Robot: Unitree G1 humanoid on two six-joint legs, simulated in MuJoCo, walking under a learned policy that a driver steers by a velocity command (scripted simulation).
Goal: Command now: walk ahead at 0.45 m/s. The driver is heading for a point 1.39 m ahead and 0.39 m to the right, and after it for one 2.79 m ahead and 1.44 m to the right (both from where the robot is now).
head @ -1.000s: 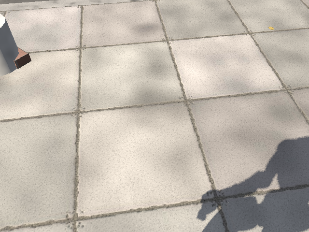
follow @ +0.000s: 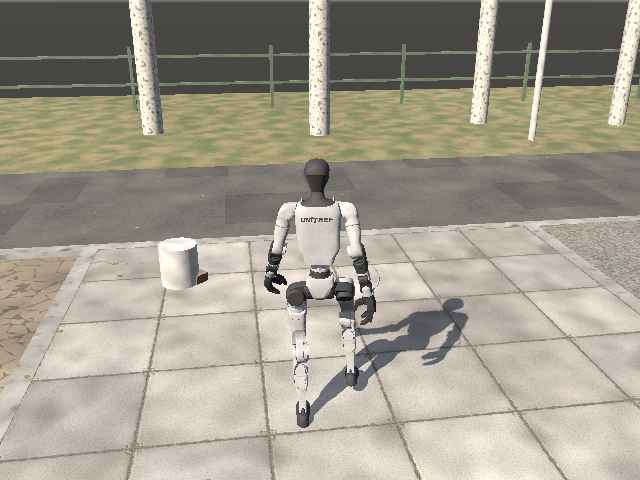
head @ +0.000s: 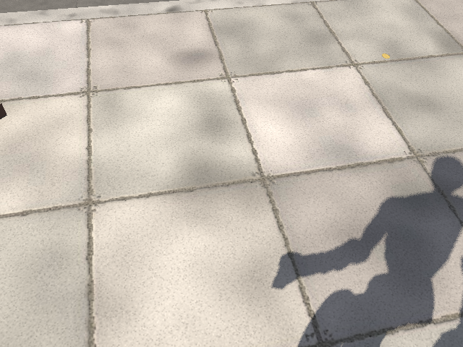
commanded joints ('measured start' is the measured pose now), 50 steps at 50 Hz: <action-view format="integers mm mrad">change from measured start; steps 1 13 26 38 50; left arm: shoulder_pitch -189 219 228 418 145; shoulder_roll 13 127 122 -41 32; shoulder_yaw -12 35 18 -32 31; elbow -106 -6 36 36 -39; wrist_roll -3 5 15 19 -4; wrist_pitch -13 -23 -33 -3 31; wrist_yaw -11 -18 18 12 19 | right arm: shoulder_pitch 35 -47 -383 13 -211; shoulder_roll -188 -173 -119 -383 -185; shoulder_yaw -32 -37 -46 -128 -74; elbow -35 -122 -244 -175 -179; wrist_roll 5 57 12 5 -17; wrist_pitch -6 -43 -7 -18 -39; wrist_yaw -16 9 -4 24 -5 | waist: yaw -11 177 108 -25 73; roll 110 -121 -2 301 88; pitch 137 -173 60 -378 35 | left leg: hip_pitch -112 -793 -693 361 -190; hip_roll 233 55 172 454 299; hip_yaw -109 -171 -64 -629 -19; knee -118 1222 498 223 -79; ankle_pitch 327 -214 365 20 308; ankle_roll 119 7 -54 266 125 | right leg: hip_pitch -9 900 462 64 -59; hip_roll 40 -235 -60 153 -36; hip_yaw -49 621 79 -20 126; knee -164 -541 -714 364 182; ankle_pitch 105 -373 35 -321 -9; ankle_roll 6 -284 -196 -15 -15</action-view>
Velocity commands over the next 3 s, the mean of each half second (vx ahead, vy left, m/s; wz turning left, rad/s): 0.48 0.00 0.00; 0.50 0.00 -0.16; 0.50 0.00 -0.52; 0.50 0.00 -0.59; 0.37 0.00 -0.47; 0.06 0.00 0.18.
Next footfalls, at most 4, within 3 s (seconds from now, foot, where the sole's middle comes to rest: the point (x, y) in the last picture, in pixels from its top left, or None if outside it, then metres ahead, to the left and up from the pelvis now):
0.18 right None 0.31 -0.13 -0.78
0.74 left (182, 312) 0.62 0.11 -0.78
1.28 right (262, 233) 0.88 -0.16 -0.78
1.78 left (237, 159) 1.23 -0.10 -0.78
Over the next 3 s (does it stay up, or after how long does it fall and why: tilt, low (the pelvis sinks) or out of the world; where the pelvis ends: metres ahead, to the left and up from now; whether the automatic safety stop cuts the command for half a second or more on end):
stays up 1.29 -0.42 -0.01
